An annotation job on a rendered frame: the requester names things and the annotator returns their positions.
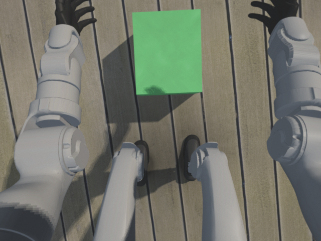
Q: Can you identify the right robot hand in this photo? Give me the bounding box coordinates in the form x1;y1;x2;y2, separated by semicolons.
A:
248;0;299;35

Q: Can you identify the left robot shin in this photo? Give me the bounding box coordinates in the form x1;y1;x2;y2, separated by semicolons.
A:
112;142;144;180

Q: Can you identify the robot right upper arm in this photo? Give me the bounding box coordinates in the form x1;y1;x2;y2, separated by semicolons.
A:
267;114;321;241

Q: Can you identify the left robot hand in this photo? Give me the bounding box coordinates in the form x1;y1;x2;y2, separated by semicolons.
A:
55;0;97;36

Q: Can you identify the left robot forearm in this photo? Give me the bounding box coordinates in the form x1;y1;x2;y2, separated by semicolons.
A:
14;24;86;170

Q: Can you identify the robot left thigh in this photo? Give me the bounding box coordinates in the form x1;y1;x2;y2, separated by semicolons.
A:
93;148;144;241

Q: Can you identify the carton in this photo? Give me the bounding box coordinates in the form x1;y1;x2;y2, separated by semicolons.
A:
132;9;202;96

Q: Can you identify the right robot forearm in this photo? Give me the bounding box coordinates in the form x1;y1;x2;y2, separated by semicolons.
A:
267;17;321;119

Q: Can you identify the robot left upper arm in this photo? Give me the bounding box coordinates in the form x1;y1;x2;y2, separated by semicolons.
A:
0;125;89;241

